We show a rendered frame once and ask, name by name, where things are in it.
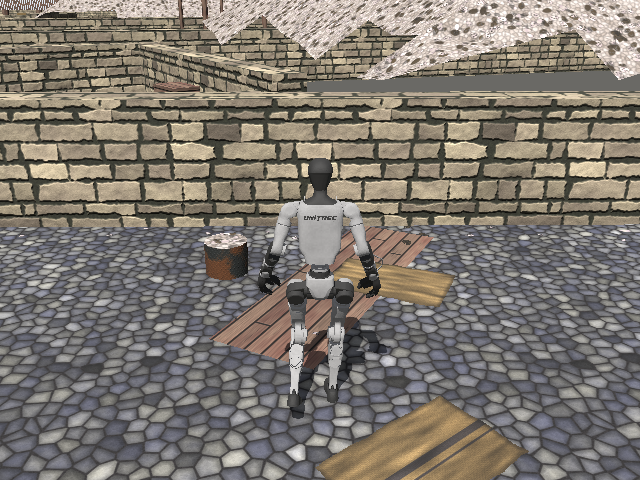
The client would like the right robot upper arm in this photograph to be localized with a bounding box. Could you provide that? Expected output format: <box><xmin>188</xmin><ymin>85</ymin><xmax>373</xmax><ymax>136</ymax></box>
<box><xmin>341</xmin><ymin>201</ymin><xmax>370</xmax><ymax>257</ymax></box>

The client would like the robot left thigh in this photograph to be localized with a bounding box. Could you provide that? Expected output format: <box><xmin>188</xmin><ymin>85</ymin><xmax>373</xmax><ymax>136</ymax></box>
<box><xmin>286</xmin><ymin>279</ymin><xmax>308</xmax><ymax>344</ymax></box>

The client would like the robot left forearm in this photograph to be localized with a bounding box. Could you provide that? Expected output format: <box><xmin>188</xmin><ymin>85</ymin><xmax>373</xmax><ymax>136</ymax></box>
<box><xmin>259</xmin><ymin>241</ymin><xmax>280</xmax><ymax>278</ymax></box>

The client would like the left robot upper arm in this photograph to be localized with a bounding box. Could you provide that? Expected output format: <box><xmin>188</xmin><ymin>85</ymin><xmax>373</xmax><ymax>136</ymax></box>
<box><xmin>270</xmin><ymin>201</ymin><xmax>300</xmax><ymax>256</ymax></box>

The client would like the right robot hand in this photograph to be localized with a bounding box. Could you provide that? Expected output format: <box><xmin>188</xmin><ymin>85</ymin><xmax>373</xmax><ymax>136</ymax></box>
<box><xmin>357</xmin><ymin>277</ymin><xmax>381</xmax><ymax>298</ymax></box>

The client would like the robot right forearm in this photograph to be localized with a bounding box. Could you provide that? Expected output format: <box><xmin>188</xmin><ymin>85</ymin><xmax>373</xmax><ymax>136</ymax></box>
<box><xmin>359</xmin><ymin>241</ymin><xmax>379</xmax><ymax>281</ymax></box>

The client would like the left robot hand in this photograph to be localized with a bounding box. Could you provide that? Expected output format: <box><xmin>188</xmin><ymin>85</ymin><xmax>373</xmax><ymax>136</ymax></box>
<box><xmin>257</xmin><ymin>273</ymin><xmax>281</xmax><ymax>295</ymax></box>

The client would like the robot right foot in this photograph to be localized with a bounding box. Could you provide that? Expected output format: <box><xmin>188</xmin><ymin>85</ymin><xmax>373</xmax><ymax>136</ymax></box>
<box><xmin>324</xmin><ymin>377</ymin><xmax>338</xmax><ymax>403</ymax></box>

